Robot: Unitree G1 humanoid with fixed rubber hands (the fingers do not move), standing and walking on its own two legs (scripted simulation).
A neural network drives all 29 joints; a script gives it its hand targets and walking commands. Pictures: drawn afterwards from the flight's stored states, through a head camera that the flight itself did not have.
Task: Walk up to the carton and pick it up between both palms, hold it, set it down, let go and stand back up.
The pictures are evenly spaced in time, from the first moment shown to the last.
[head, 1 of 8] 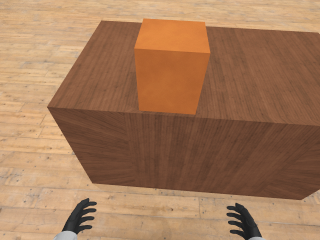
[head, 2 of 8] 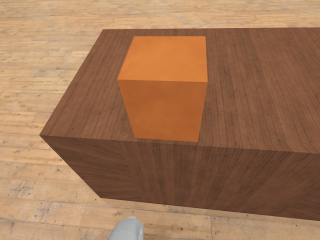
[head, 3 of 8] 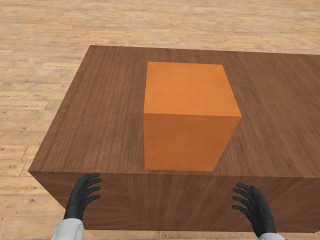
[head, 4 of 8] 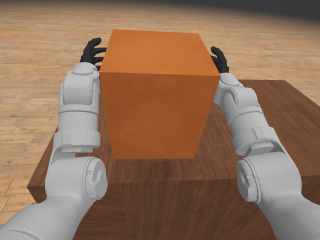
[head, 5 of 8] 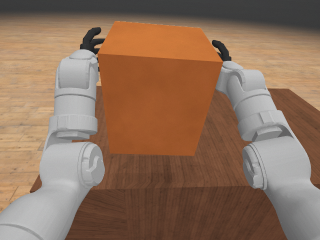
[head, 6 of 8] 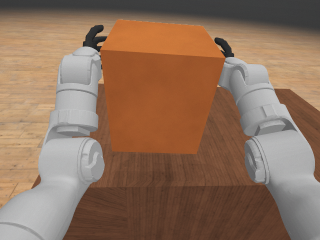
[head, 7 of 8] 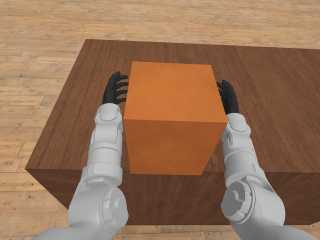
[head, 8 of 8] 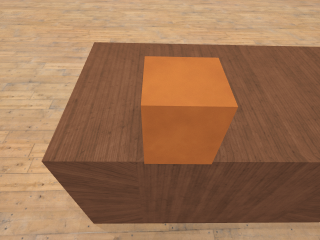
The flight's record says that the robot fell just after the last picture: no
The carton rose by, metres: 0.23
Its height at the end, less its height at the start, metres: +0.00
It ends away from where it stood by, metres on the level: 0.04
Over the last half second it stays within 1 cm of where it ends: yes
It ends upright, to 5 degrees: yes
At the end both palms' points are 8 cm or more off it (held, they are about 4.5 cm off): yes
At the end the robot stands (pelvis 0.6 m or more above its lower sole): yes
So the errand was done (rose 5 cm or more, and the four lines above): yes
